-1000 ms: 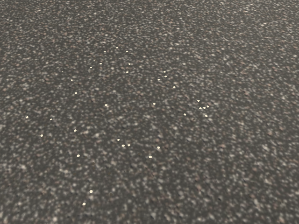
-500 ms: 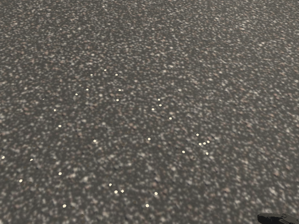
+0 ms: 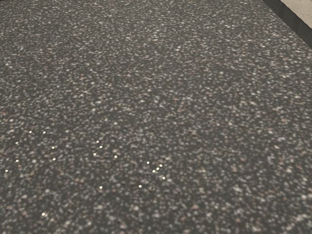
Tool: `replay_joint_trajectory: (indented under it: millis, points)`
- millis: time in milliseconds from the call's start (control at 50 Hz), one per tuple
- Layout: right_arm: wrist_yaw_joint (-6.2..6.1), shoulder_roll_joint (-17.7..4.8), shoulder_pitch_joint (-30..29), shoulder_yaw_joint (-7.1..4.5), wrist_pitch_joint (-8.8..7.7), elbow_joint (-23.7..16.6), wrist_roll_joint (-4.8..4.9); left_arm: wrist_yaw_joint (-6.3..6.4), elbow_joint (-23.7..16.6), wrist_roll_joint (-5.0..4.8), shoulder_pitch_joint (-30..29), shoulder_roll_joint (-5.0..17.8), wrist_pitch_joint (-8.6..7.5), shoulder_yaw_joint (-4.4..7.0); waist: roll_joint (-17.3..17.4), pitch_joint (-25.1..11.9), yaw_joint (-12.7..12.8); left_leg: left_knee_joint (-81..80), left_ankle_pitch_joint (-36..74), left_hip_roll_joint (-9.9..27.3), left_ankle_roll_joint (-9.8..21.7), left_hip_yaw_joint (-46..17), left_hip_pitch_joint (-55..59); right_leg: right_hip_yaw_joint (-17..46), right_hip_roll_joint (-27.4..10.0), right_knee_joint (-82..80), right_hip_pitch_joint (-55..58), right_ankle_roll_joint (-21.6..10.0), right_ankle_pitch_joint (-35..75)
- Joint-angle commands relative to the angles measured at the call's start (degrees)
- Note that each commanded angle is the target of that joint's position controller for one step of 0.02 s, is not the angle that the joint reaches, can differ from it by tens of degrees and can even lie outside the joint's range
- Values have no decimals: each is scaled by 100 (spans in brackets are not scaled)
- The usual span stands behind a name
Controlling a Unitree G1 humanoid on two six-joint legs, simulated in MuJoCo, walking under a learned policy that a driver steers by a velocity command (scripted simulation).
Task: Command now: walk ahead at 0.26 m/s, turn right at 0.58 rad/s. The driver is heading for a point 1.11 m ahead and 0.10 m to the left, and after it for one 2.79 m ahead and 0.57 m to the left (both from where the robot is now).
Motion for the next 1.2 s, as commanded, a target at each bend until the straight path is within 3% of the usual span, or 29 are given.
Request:
replay_joint_trajectory:
  millis: [20,80,140,260,300,340,360,380,400,420,440,460,500,540,600,660,720,780,820,840,860,880,900,920,960,1000,1040,1100,1200]
  points:
    - [15,-656,-479,-182,-267,-413,-39,114,-374,-13,40,900,-209,182,-1016,-232,19,-34,841,114,72,-518,-1481,2311,-1356,-2018,1304,-866,-1533]
    - [78,-467,-584,-145,-407,-387,-41,165,-340,6,272,935,-314,188,-823,-278,72,-922,1614,-51,-20,-504,-1163,1925,-1160,-1992,1372,-822,-592]
    - [128,-330,-793,-70,-458,-446,-20,172,-314,-35,391,1035,-339,228,-939,-164,166,-1818,1913,-197,-137,-501,-702,1752,-1032,-1950,1109,-826,-361]
    - [266,-396,-974,52,-578,-556,55,85,-124,-52,716,975,-335,207,-973,27,403,-2627,1785,-164,-66,-388,-37,1853,-1184,-1701,998,-844,-347]
    - [294,-524,-798,38,-646,-539,70,60,-100,-41,720,956,-312,188,-1044,17,314,-2813,1575,-185,81,-301,286,1989,-1239,-1495,1078,-810,-152]
    - [283,-616,-192,-13,-694,-342,33,63,-103,-42,677,808,-274,125,-1043,-142,2,-3125,1612,-266,263,-155,1151,1911,-1035,-1033,964,-653,290]
    - [247,-789,439,-85,-718,-196,-13,72,-150,-9,586,624,-285,52,-924,-450,-300,-3086,1555,-7,469,-462,2058,1677,-761,-305,602,-477,750]
    - [216,-1207,1191,-191,-730,-84,-79,79,-293,8,581,352,-331,-37,47,-990,-527,-3250,1169,956,919,-1716,3439,967,-147,1426,-492,-129,487]
    - [260,-1528,1828,-300,-665,144,-53,118,-471,-69,801,285,-439,-68,1714,-1249,-518,-4010,-28,1822,1618,-3976,4458,602,431,3069,-2153,174,-1666]
    - [289,-1019,1741,-156,-669,133,70,123,-404,-155,651,749,-496,34,1058,-786,-571,-4165,-828,1837,1614,-4173,4329,1008,207,3873,-2871,166,-1749]
    - [278,-743,1445,-72,-639,44,56,96,-416,-186,378,829,-518,49,690,-311,-506,-4176,-653,1658,1431,-3463,3893,931,-50,4047,-3107,91,-1257]
    - [264,-599,1184,-18,-608,-49,-11,80,-419,-120,228,752,-532,27,391,-164,-395,-4261,-261,1430,1324,-2949,3491,713,-285,3921,-3011,71,-777]
    - [233,-384,927,77,-578,-119,-84,30,-493,-35,43,630,-530,30,392,16,-214,-4499,701,1144,1265,-2271,2818,547,-599,3427,-2625,106,-211]
    - [199,-428,994,83,-578,-85,-38,-1,-549,-17,-22,458,-502,-11,483,24,-170,-4661,1521,1017,1302,-1823,2597,361,-680,3075,-2486,224,6]
    - [123,-646,1174,51,-557,-25,15,-11,-754,23,-488,282,-504,-97,252,73,-237,-4737,2777,905,1290,-1227,2527,137,-681,2088,-2494,396,631]
    - [87,-704,1415,68,-508,18,59,-94,-896,-27,-1038,108,-543,-186,264,132,-417,-4780,2996,675,1133,-716,2350,-110,-493,904,-1975,396,1556]
    - [77,-738,1816,81,-444,123,97,-199,-1049,-81,-1538,126,-569,-201,239,288,-585,-4777,2878,844,1123,-714,2578,-196,-327,295,-1756,325,1913]
    - [51,-824,1932,54,-340,185,111,-289,-1157,-87,-1666,285,-592,-153,288,295,-433,-4415,3590,1120,1008,-719,3216,-151,-228,-38,-1692,99,1481]
    - [29,-944,1879,21,-282,168,116,-268,-1044,-47,-1038,579,-595,-10,419,-160,35,-3528,5314,1078,884,-693,3296,-281,38,-145,-578,-113,1125]
    - [25,-891,1778,53,-257,119,93,-219,-794,-37,-134,819,-582,122,364,-703,535,-2507,5614,820,738,-533,2920,-322,69,-243,727,-285,1297]
    - [29,-627,1726,161,-278,-70,-41,-130,-594,59,963,1206,-549,238,-98,-1600,938,-816,4001,503,554,-422,1619,684,-947,128,2686,-620,1478]
    - [86,202,2629,403,-391,-137,-19,-151,-491,99,1141,1595,-530,283,-1764,-2628,434,1279,-572,-470,246,-432,-498,3447,-2514,-385,4574,-1502,327]
    - [118,-505,2236,234,-474,-36,147,-136,-517,83,1226,990,-505,153,-1285,-2565,749,1908,-936,-317,273,-1086,-1007,3939,-2419,-952,4274,-1368,-382]
    - [122,-769,1619,134,-500,-276,277,-105,-498,67,811,812,-512,68,-1064,-1465,698,2013,-494,-71,286,-930,-1394,2944,-2208,-1113,3452,-1088,-166]
    - [78,-624,1216,116,-457,-356,151,-118,-460,91,140,538,-557,-15,-571,-567,316,1490,303,343,236,-775,-1049,1748,-1775,-1507,1874,-875,667]
    - [66,-378,1516,110,-271,-287,161,-149,-392,125,-182,380,-663,-28,-736,-359,-28,1239,627,532,187,-818,-458,1097,-1571,-1966,1081,-825,795]
    - [51,-191,1475,120,-127,-337,156,-145,-278,100,-317,416,-744,2,-649,-109,-165,1025,800,578,118,-824,-499,612,-1574,-2264,718,-843,1046]
    - [60,-179,1074,100,-72,-529,100,-77,-110,151,-236,565,-769,67,-510,104,-142,405,1624,586,33,-923,-958,-3,-1525,-2409,808,-804,1377]
    - [263,-31,130,189,-172,-839,62,23,64,100,24,805,-683,136,-324,339,204,-1234,2837,425,105,-385,-805,-913,-1392,-2424,1117,-584,1623]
